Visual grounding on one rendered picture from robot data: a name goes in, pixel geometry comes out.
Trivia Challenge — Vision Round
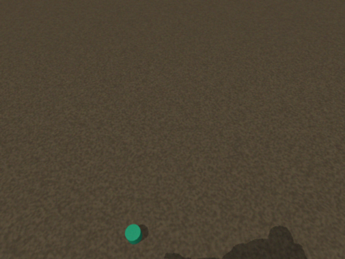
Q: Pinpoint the tin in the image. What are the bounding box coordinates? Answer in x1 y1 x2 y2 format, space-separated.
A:
125 224 142 244

